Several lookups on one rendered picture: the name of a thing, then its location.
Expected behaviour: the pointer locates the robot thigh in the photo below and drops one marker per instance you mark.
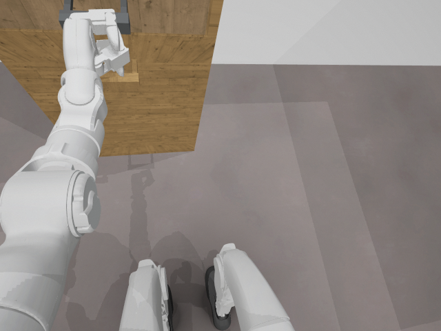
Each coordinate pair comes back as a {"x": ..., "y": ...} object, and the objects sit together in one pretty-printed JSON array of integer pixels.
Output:
[
  {"x": 257, "y": 306},
  {"x": 146, "y": 292}
]

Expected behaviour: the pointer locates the drawer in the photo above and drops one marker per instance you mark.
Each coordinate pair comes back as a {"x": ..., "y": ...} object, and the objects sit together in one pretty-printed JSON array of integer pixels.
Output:
[{"x": 150, "y": 16}]

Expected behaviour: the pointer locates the left robot forearm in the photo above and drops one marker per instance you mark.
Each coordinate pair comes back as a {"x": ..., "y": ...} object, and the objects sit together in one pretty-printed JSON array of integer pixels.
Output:
[{"x": 76, "y": 139}]

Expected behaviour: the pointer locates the right robot thigh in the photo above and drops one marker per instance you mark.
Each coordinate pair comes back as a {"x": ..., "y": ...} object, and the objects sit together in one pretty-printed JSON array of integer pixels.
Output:
[{"x": 257, "y": 306}]

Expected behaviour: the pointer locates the robot left hand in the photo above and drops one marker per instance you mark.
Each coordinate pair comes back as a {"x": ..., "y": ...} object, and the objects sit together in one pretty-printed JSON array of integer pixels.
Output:
[{"x": 80, "y": 48}]

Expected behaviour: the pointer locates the robot left upper arm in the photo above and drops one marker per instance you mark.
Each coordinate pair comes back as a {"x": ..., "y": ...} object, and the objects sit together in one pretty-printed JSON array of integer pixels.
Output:
[{"x": 44, "y": 214}]

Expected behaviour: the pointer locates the left robot thigh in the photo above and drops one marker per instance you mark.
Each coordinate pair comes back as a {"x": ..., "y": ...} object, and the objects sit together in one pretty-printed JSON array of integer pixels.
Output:
[{"x": 146, "y": 292}]

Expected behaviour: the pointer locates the cabinet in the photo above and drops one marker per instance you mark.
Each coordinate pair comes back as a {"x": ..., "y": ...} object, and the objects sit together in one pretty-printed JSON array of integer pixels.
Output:
[{"x": 163, "y": 115}]

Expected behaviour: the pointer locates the handle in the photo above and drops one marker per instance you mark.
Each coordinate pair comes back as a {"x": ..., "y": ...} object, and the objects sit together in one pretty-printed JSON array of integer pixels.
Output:
[
  {"x": 113, "y": 80},
  {"x": 122, "y": 18}
]

